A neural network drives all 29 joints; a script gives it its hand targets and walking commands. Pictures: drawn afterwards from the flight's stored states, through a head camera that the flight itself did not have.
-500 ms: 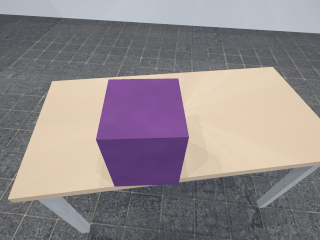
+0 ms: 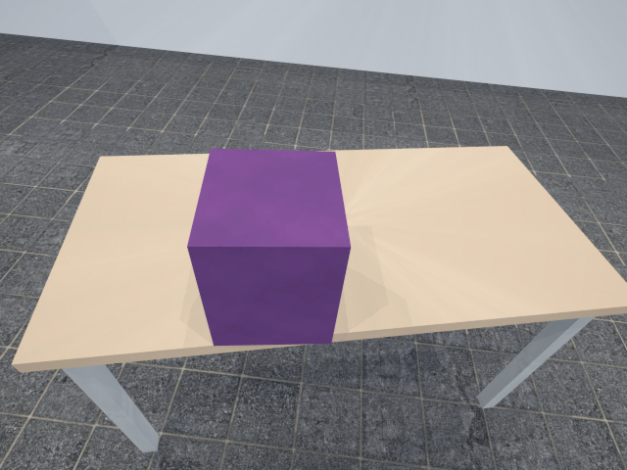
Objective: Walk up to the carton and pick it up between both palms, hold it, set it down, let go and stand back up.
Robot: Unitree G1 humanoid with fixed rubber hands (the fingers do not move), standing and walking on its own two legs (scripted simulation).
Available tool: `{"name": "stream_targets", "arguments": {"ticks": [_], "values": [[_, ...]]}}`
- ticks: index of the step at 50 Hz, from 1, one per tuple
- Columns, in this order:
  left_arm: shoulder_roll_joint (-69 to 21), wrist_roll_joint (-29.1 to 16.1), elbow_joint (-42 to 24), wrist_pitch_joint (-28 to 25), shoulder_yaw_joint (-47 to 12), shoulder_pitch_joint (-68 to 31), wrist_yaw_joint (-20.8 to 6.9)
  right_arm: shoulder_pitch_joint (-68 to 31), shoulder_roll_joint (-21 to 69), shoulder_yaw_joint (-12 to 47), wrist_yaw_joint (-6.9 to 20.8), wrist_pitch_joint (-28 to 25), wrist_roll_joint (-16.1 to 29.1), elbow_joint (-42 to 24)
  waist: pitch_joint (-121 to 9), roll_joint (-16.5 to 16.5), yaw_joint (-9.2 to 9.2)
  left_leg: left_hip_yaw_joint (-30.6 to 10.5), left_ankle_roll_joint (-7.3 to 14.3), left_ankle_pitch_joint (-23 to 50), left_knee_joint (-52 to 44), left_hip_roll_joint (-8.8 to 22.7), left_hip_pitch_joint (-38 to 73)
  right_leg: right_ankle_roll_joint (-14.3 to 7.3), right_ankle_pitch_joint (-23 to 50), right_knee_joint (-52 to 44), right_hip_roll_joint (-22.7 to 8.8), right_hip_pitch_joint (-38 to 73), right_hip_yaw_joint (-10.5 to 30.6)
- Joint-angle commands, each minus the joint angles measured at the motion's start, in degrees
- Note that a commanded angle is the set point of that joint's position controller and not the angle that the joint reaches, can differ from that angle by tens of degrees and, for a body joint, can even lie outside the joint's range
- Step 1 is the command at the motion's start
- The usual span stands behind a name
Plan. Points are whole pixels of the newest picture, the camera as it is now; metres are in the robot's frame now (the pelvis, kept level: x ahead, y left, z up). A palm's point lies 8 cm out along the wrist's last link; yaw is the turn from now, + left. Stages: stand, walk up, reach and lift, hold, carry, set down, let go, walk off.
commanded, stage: walk up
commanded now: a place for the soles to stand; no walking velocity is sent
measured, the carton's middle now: (273, 250) +0.45 +0.08 +0.00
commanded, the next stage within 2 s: reach and lift in 1.72 s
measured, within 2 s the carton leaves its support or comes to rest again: neither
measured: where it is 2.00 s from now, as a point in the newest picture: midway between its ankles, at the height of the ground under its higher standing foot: outside the picture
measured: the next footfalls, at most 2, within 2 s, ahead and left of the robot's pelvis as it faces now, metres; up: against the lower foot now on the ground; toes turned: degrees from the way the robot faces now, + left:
none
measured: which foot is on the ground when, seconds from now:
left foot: down 0.00-1.00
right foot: down 0.00-1.00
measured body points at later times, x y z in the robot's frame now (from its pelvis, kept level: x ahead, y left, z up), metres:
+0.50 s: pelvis +0.00 +0.01 +0.01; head +0.00 +0.02 +0.46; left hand +0.01 +0.27 -0.14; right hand -0.03 -0.23 -0.14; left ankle +0.00 +0.13 -0.73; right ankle +0.06 -0.07 -0.73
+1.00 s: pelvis +0.01 +0.05 +0.01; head +0.01 +0.05 +0.46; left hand +0.06 +0.29 -0.14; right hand +0.04 -0.20 -0.14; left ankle +0.00 +0.13 -0.73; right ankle +0.06 -0.07 -0.73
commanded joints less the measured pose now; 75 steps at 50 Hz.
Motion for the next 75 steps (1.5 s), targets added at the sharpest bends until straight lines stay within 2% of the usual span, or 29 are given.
{"name": "stream_targets", "arguments": {"ticks": [1,2,3,4,8,9,12,14,15,17,18,24,25,31,33,37,39,42,43,44,46,48,51,52,53,59,63,68,75], "values": [[6.1,1.0,0.1,-1.3,0.9,4.9,-0.6,-0.7,-10.3,-1.5,-0.3,-1.5,-0.2,-0.9,6.1,12.4,1.57,-17.1,10.4,-16.9,-21.6,15.4,-14.5,2.9,-6.0,-1.1,-6.7,4.7,5.1],[6.8,1.2,1.0,-1.7,0.9,5.3,-0.8,-1.4,-10.0,-1.2,-0.2,-1.8,0.0,-0.8,5.2,11.8,2.31,-15.5,9.6,-17.1,-20.4,14.2,-14.6,2.6,-4.6,-2.0,-6.8,6.6,5.0],[6.6,1.4,1.8,-2.1,0.8,5.1,-1.0,-1.2,-9.7,-1.1,0.0,-1.7,0.2,-0.6,4.8,7.0,2.11,-13.1,7.7,-16.7,-18.5,12.0,-16.2,2.2,-2.8,-6.2,-7.7,9.1,4.9],[6.6,1.4,1.7,-2.5,0.9,4.6,-1.0,-1.3,-9.4,-1.4,0.5,-1.4,-0.1,-0.4,6.4,6.7,1.73,-9.4,6.1,-14.8,-15.8,8.7,-14.3,1.6,-1.5,-10.9,-8.2,7.3,7.0],[10.3,-0.5,2.8,-1.8,0.9,2.3,-0.1,7.8,-5.3,-0.2,1.1,0.0,0.4,2.8,8.0,-3.7,-1.91,-1.4,2.8,-9.7,-4.1,1.4,-3.2,2.0,-24.9,-25.7,-14.3,-8.8,16.7],[9.0,-0.5,2.5,-1.4,0.6,1.5,0.1,8.9,-5.8,-0.3,0.8,-0.2,0.4,3.6,6.6,-0.9,-2.72,-1.6,2.9,-7.7,-6.1,1.9,-1.8,2.1,-22.2,-24.4,-13.6,-7.4,16.1],[8.6,-0.2,3.0,-1.5,0.5,2.1,-0.1,9.4,-7.3,-0.1,0.4,-1.0,0.4,4.7,2.5,0.6,-2.64,-4.3,3.9,-10.0,-9.7,3.4,-1.0,1.6,-17.7,-19.8,-10.2,-6.6,10.5],[9.1,-0.4,4.0,-1.3,1.2,5.0,0.0,8.9,-8.8,-0.5,0.4,-0.8,0.5,5.3,3.7,0.8,-0.38,-6.1,4.4,-15.0,-12.5,4.6,-7.5,4.3,-15.7,-17.8,-8.4,-2.7,7.5],[7.3,-0.2,4.0,-1.3,0.8,4.3,0.0,7.1,-7.2,-0.3,0.1,-1.0,0.3,4.9,5.0,3.1,-0.35,-7.5,4.6,-12.7,-12.4,5.6,-7.9,3.2,-12.8,-16.7,-9.4,-2.4,8.0],[6.7,0.3,4.3,-1.5,0.7,4.6,-0.1,7.4,-7.5,-0.2,-0.2,-1.0,0.5,5.2,4.7,1.2,-0.68,-7.4,4.7,-12.2,-12.4,5.4,-8.4,3.1,-11.3,-16.7,-9.5,-2.5,7.7],[7.7,-0.1,4.2,-1.5,0.9,4.6,-0.1,8.3,-9.1,-0.7,-0.1,-1.1,0.5,5.2,2.3,3.2,-0.46,-8.3,5.0,-14.7,-13.5,5.7,-8.8,2.1,-12.1,-15.4,-9.2,-1.4,6.9],[6.8,0.4,5.3,-2.0,0.2,5.5,-0.2,7.5,-6.2,0.4,0.2,-1.1,0.2,5.8,2.9,2.9,0.32,-7.5,4.1,-9.6,-13.1,5.1,-9.4,0.5,-8.1,-14.6,-10.5,0.6,6.6],[6.2,0.6,5.1,-2.1,-0.1,4.5,-0.1,6.9,-7.2,0.3,-0.1,-1.2,0.4,5.3,2.5,1.5,-0.87,-7.0,4.1,-6.1,-11.9,5.2,-6.8,-0.3,-6.4,-14.5,-10.8,-0.4,6.5],[7.0,-0.3,3.7,-3.0,-0.9,1.8,0.3,5.2,-7.2,0.8,-0.1,-1.2,1.0,6.6,0.4,3.7,-0.47,-5.7,3.3,4.4,-9.8,5.4,-4.6,-0.6,4.3,-12.2,-11.2,1.9,6.5],[5.9,0.2,4.6,-3.2,-1.3,2.7,0.2,3.1,-7.7,0.8,-0.2,-1.0,0.7,5.9,0.0,1.3,-0.69,-6.0,4.0,3.0,-10.1,5.8,-3.0,-1.0,1.8,-12.5,-10.9,0.2,6.5],[6.2,0.1,4.9,-3.1,-1.4,1.0,0.4,2.2,-7.1,0.8,-0.2,-0.7,1.2,6.3,3.0,1.1,-0.85,-6.1,3.9,2.4,-11.2,5.4,-5.2,-1.3,3.4,-12.2,-10.6,-0.8,6.7],[6.3,0.0,4.9,-3.3,-1.6,1.0,0.5,1.0,-8.1,0.6,0.0,-0.8,1.0,6.2,0.3,3.9,-0.68,-6.1,4.4,2.4,-11.4,5.5,-3.0,-1.5,3.7,-11.3,-10.4,0.0,7.0],[6.2,0.1,5.4,-3.6,-1.7,1.0,0.3,-0.2,-8.4,0.5,0.1,-0.8,1.3,6.3,0.5,3.5,-0.19,-6.2,4.5,5.0,-11.4,6.3,-2.5,-1.4,5.9,-10.1,-10.2,-0.5,6.4],[6.6,0.3,5.5,-3.3,-1.3,0.3,0.1,0.2,-8.0,0.4,0.2,-0.7,0.9,6.1,0.9,1.1,-0.44,-5.6,4.7,3.8,-11.6,5.9,-2.0,-1.4,5.0,-10.1,-10.1,-1.2,6.7],[6.4,0.1,5.2,-3.4,-1.3,0.8,0.3,-1.6,-9.4,-0.1,0.0,-0.7,0.7,5.4,0.2,3.8,-0.35,-6.2,5.0,2.8,-12.0,6.1,-2.0,-1.5,4.1,-9.7,-10.0,-0.8,6.7],[6.2,0.4,5.1,-3.4,-1.5,-0.3,0.4,-1.4,-7.9,0.4,0.0,-0.6,0.6,5.7,1.8,2.1,-0.11,-6.5,5.2,3.4,-12.6,6.6,-3.4,-1.5,5.0,-10.2,-9.8,-1.0,7.0],[6.6,0.4,5.5,-3.3,-1.5,0.9,0.4,-2.2,-8.8,-0.1,0.1,-0.7,0.7,5.4,-0.3,3.7,0.16,-6.1,5.5,3.2,-13.2,6.2,-2.9,-1.2,4.6,-9.7,-10.0,0.6,6.9],[7.0,0.4,6.1,-3.4,-1.8,-0.7,0.4,-2.2,-9.8,-0.2,0.1,-0.6,1.0,5.1,-1.4,0.7,-0.80,-6.9,5.0,4.8,-13.5,7.3,-1.0,-1.4,6.7,-8.6,-9.7,0.0,6.6],[6.2,0.5,6.5,-3.4,-1.9,0.9,0.4,-2.4,-9.9,-0.3,0.1,-0.7,0.9,5.2,-1.3,2.3,0.49,-7.1,4.8,6.6,-14.1,6.9,-0.7,-1.1,7.5,-8.4,-9.8,0.5,6.3],[7.8,0.6,6.0,-3.3,-1.6,-0.8,0.5,-2.2,-9.2,-0.1,0.1,-0.6,1.2,5.4,1.5,3.6,-0.27,-7.2,5.3,6.2,-14.2,7.6,-3.1,-1.4,7.5,-7.9,-9.7,-1.2,6.2],[7.2,0.5,7.3,-3.1,-1.9,0.0,0.5,-3.6,-9.6,-0.1,0.1,-0.8,1.2,5.2,-0.2,2.9,0.52,-7.9,4.6,4.4,-17.1,8.4,-3.0,-0.7,6.0,-8.0,-9.4,1.6,5.9],[7.4,0.7,8.0,-3.4,-2.3,0.3,0.3,-3.0,-9.7,-0.1,0.3,-0.4,1.2,5.2,0.0,0.8,0.06,-4.7,5.1,3.6,-14.4,6.3,0.1,-1.6,6.5,-9.2,-9.7,-1.3,7.7],[6.2,0.6,7.6,-3.2,-2.6,0.0,0.9,-3.8,-10.1,-0.5,0.1,-0.1,1.2,5.4,1.4,3.2,0.27,-6.1,5.5,1.3,-16.7,8.1,-1.3,-0.6,5.3,-7.6,-8.9,-2.0,6.6],[7.3,0.8,7.5,-3.5,-2.2,-0.6,0.7,-3.5,-10.8,-0.9,0.2,-0.1,0.8,5.3,-0.6,0.8,-0.28,-4.0,5.7,4.9,-14.5,7.8,0.8,-1.1,8.5,-6.8,-9.1,-2.3,7.5]]}}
